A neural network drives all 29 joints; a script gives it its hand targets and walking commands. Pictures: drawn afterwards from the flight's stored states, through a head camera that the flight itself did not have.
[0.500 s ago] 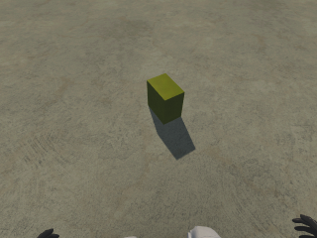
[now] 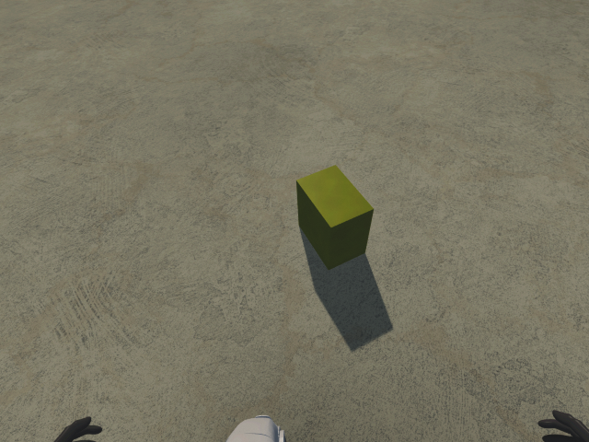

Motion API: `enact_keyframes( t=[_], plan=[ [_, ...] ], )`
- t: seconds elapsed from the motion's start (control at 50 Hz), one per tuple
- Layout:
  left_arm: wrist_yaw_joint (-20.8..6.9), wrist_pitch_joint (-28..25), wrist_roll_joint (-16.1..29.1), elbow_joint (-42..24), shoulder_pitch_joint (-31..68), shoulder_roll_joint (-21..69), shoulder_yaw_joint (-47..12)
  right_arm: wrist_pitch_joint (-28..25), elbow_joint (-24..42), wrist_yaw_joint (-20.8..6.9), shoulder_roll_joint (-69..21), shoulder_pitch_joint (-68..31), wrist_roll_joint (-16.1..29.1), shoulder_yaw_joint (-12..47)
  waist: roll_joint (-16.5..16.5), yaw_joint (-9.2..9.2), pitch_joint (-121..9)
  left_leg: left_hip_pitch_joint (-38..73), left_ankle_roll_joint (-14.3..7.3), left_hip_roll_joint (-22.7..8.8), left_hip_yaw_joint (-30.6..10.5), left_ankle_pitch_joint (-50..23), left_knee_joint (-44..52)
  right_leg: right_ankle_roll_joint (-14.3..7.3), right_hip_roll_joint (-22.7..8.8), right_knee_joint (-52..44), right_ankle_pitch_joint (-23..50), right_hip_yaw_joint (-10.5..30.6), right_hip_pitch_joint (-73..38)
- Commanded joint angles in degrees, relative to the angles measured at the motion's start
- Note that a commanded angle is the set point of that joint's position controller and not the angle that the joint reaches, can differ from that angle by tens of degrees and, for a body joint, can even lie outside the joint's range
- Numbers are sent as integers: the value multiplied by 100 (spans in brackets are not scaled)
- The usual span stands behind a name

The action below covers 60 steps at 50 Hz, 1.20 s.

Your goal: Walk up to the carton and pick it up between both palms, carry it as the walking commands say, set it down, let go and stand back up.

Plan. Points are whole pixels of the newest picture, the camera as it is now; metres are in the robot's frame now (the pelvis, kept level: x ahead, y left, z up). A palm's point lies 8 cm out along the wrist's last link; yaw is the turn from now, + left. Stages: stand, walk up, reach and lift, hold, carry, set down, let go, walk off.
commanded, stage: walk up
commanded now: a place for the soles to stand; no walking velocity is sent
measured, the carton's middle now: (332, 217) +0.96 -0.02 -0.62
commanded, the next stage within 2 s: none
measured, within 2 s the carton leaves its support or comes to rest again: neither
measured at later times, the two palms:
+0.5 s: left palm (118, 323) +0.27 +0.33 -0.05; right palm (563, 348) +0.28 -0.35 -0.09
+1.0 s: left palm (165, 232) +0.46 +0.32 -0.07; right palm (536, 263) +0.43 -0.36 -0.09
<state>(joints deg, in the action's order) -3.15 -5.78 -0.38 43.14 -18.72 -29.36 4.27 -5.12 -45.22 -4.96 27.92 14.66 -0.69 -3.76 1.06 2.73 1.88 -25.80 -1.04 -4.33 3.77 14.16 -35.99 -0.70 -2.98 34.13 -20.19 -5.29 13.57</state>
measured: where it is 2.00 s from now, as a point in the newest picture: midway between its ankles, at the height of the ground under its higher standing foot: (321, 343)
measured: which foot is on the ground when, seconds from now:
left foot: up 0.00-0.00, down 0.02-0.32, up 0.34-0.60, down 0.62-0.90, up 0.92-1.00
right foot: down 0.00-0.02, up 0.04-0.30, down 0.32-0.62, up 0.64-0.88, down 0.90-1.00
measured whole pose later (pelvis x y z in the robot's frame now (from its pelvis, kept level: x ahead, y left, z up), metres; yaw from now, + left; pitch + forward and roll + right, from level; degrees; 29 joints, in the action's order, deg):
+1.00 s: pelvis +0.36 -0.02 -0.01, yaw +1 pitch -1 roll -1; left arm -1.4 -6.8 -0.6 43.0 -17.3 -27.6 4.6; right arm -3.2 -43.2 -2.6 28.6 19.5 -0.7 -3.9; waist 2.2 -1.5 2.4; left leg -26.0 -2.4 -3.3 -0.5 25.5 -60.9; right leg -2.1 -1.3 39.8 -15.8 -4.9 23.0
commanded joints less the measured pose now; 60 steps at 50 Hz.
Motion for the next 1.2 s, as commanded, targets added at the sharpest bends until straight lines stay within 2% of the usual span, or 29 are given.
enact_keyframes(
  t=[0.0, 0.02, 0.04, 0.06, 0.08, 0.14, 0.22, 0.28, 0.3, 0.32, 0.34, 0.38, 0.46, 0.58, 0.6, 0.62, 0.64, 0.66, 0.68, 0.76, 0.82, 0.86, 0.88, 0.9, 0.92, 0.94, 1.02, 1.12, 1.18],
  plan=[
    [31, -50, -19, -448, 402, -776, 73, -123, 8, 101, 1130, 872, -18, -424, 26, -742, -340, 2428, -246, 169, -119, 424, 634, -724, -617, 219, -259, 500, 1723],
    [41, -62, 16, -549, 387, -454, -33, -172, -13, 189, 1653, 1395, -67, -567, 1363, -1085, -633, 3272, -793, -1240, -2519, 2083, 1578, -304, 32, 2326, -364, -74, 2885],
    [124, -26, 18, -529, 436, -712, 18, -184, 101, 216, 1938, 1441, 15, -628, 1147, -1067, -614, 3194, -1570, -2108, -4235, 2617, 2241, -178, 257, 3240, -1031, 499, 3542],
    [157, 0, 29, -377, 456, -1033, 78, -165, 183, 234, 1766, 1028, 114, -576, 377, -842, -328, 2806, -1706, -2051, -3843, 2372, 2109, -135, -70, 3486, -662, 952, 3580],
    [138, -6, 35, -249, 316, -1049, 96, -129, 244, 246, 1574, 788, 151, -511, 321, -661, -115, 2399, -1606, -1829, -3150, 1814, 2010, -96, -264, 3212, -429, 945, 3430],
    [16, -12, -8, 4, 1, -802, 103, -93, 381, 236, 1334, 395, 19, -414, 926, -499, 45, 1263, -1313, -1197, -1569, 565, 1840, 23, -339, 1837, -320, 498, 2191],
    [-87, -20, -10, -50, 204, -664, 191, -98, 523, 161, 1394, 147, -26, -407, 996, -414, 9, 534, -1170, -982, -1025, 925, 1751, -12, -82, 541, 408, 120, 1059],
    [-41, -63, -59, 135, -258, -795, 364, -8, 595, 132, 1098, 66, -15, -273, 335, -87, -245, -315, -816, -613, -622, 1735, 738, -114, 269, -106, 691, -54, -560],
    [31, -86, -58, 227, -748, -975, 456, 0, 648, 157, 871, 130, -46, -184, -283, 183, -359, -863, -641, -352, -392, 1699, -314, -270, 72, -419, -58, 476, -1274],
    [94, -141, -102, 161, -1027, -1510, 585, -20, 846, 166, 590, 22, 16, -106, -1750, 399, -446, -1947, -251, 292, 174, 1613, -2343, -966, -1688, -1816, -2299, 3397, -1565],
    [133, -158, -55, 12, -862, -1681, 547, 35, 756, 233, 932, -35, 14, -159, -1204, 342, -299, -2326, -196, 219, -496, 1737, -3119, -1547, -2281, -2199, -2716, 4515, -1315],
    [180, -131, 35, -128, -296, -1349, 464, 14, 472, 257, 1226, 231, 78, -242, -451, 27, 73, -2037, -126, -277, -889, 929, -2856, -1565, -1897, -1949, -1673, 3386, -708],
    [135, -119, -25, -159, -193, -1155, 368, -10, 217, 133, 899, 421, -5, -235, -1038, -97, -31, -705, 29, -122, -335, 823, -1345, -1352, -1270, -1464, 817, 1568, -11],
    [70, -26, -8, -393, 230, -1040, 201, -29, 219, 79, 874, 412, -7, -327, -753, -435, -96, 1423, -101, 363, 243, 47, 218, -915, -857, -708, -439, 822, 1282],
    [83, -22, -29, -430, 189, -821, 100, -64, 113, 130, 1031, 770, -11, -400, -241, -659, -251, 2198, -228, 351, 20, 384, 496, -756, -669, 70, -407, 607, 1708],
    [95, -37, 3, -557, 251, -504, -11, -111, 64, 207, 1506, 1267, -72, -537, 1020, -1004, -484, 2982, -708, -853, -2044, 1877, 1318, -370, -96, 1916, -410, 68, 2756],
    [158, -8, 4, -602, 323, -601, 11, -139, 186, 236, 1915, 1453, -35, -629, 1211, -1052, -419, 3067, -1525, -2019, -4300, 2694, 2178, -184, 289, 3072, -1204, 298, 3651],
    [209, 20, 5, -441, 333, -962, 77, -128, 277, 259, 1752, 1080, 76, -587, 285, -838, -188, 2675, -1762, -2076, -4082, 2383, 2061, -135, -38, 3410, -845, 963, 3655],
    [200, 10, 24, -303, 185, -1023, 103, -98, 335, 281, 1604, 845, 128, -533, 188, -656, -17, 2313, -1682, -1856, -3426, 1807, 1914, -101, -200, 3225, -586, 949, 3508],
    [56, -10, -10, -68, -155, -715, 126, -53, 487, 244, 1308, 454, -20, -412, 1010, -477, 76, 972, -1362, -1096, -1418, -29, 1588, 15, -235, 1639, -282, 324, 1860],
    [13, -38, 5, -93, -88, -631, 204, -31, 642, 187, 1326, 192, -38, -401, 1023, -363, -23, 417, -1191, -904, -1052, 417, 1376, -24, 36, 563, 386, 32, 841],
    [47, -72, -52, 51, -441, -758, 342, 44, 737, 161, 1097, 103, -20, -304, 502, -123, -199, -291, -898, -615, -768, 1347, 654, -85, 322, 33, 727, -104, -412],
    [103, -94, -53, 134, -863, -931, 441, 57, 786, 180, 864, 188, -53, -211, -32, 107, -331, -847, -718, -391, -576, 1576, -221, -210, 234, -154, 218, 276, -1200],
    [179, -147, -107, 108, -1266, -1384, 568, 39, 984, 193, 566, 72, -7, -122, -1368, 413, -371, -1866, -351, 197, -17, 1437, -2129, -779, -1219, -1288, -1760, 2673, -1552],
    [215, -171, -88, -60, -1176, -1689, 565, 85, 956, 244, 770, 46, -10, -148, -1309, 356, -309, -2400, -216, 317, -352, 1835, -3111, -1482, -2335, -2101, -2519, 4639, -1317],
    [232, -160, 5, -154, -779, -1553, 512, 122, 823, 284, 1149, 1, 19, -242, -434, 175, -15, -2281, -196, -45, -909, 1435, -3239, -1677, -2226, -2013, -2228, 4321, -929],
    [239, -135, -11, -253, -273, -1202, 386, 72, 357, 202, 1016, 600, -37, -291, -821, -130, 134, -1061, -13, -212, -520, 895, -1875, -1322, -1353, -1435, 344, 1974, 80],
    [216, -55, -13, -354, 44, -1157, 245, 141, 406, 176, 702, 290, 11, -246, -1110, -239, -64, 539, -4, 175, 62, 85, -534, -1079, -1036, -912, 1349, 1106, 864],
    [290, 50, -27, -415, 18, -721, 20, 96, 246, 317, 866, 622, -55, -331, -330, -550, -301, 1761, -272, 278, -237, 147, 301, -608, -644, 547, 866, 623, 1477]
  ],
)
